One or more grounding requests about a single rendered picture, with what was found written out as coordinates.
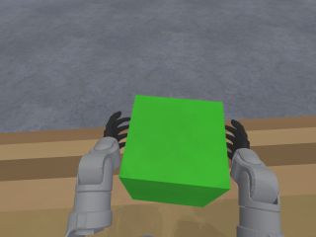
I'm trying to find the robot right forearm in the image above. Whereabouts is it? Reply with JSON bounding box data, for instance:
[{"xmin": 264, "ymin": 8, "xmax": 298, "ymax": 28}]
[{"xmin": 230, "ymin": 148, "xmax": 286, "ymax": 237}]

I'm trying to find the robot left hand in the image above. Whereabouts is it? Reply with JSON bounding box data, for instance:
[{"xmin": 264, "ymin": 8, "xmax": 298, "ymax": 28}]
[{"xmin": 104, "ymin": 111, "xmax": 131, "ymax": 149}]

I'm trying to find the robot right hand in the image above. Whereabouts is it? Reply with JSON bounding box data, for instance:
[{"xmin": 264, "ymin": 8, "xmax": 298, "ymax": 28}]
[{"xmin": 225, "ymin": 119, "xmax": 250, "ymax": 160}]

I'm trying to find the carton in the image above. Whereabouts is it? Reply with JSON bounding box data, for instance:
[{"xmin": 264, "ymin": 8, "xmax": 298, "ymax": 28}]
[{"xmin": 118, "ymin": 95, "xmax": 231, "ymax": 207}]

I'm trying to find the robot left forearm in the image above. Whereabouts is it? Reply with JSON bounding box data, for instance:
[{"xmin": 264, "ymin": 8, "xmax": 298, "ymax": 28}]
[{"xmin": 65, "ymin": 136, "xmax": 121, "ymax": 237}]

